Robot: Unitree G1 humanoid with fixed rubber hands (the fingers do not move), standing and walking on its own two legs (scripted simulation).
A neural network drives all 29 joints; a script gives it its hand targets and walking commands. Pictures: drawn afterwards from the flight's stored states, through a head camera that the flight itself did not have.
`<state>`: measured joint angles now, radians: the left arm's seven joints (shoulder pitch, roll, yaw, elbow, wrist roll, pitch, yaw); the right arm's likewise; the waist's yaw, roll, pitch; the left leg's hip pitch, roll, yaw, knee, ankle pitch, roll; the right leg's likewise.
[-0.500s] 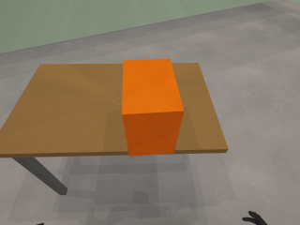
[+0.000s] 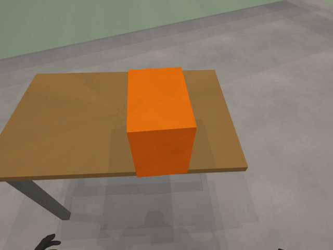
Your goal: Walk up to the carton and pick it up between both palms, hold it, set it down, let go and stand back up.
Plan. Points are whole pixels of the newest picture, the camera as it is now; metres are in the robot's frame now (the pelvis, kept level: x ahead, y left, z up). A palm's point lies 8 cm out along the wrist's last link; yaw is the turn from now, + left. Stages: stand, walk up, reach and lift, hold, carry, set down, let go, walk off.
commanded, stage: walk up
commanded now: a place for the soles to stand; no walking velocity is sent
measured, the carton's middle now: (158, 123) +0.48 +0.03 -0.02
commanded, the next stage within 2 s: reach and lift in 1.58 s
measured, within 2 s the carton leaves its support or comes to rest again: neither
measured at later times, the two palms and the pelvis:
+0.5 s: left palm out of the picture +0.09 +0.31 -0.12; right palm out of the picture +0.10 -0.30 -0.12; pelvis +0.03 +0.01 -0.01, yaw +0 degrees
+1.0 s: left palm out of the picture +0.10 +0.32 -0.12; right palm out of the picture +0.11 -0.30 -0.12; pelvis +0.03 +0.01 -0.01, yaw +1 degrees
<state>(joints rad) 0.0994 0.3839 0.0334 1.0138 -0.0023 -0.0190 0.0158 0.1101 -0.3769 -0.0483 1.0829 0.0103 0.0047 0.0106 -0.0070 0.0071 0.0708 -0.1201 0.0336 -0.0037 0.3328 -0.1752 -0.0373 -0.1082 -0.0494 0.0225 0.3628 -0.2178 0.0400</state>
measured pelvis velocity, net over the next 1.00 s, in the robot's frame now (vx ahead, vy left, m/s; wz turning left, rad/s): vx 0.03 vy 0.01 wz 0.02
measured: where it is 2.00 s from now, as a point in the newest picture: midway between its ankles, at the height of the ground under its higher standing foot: outside the picture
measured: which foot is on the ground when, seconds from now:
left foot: down 0.00-1.00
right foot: down 0.00-1.00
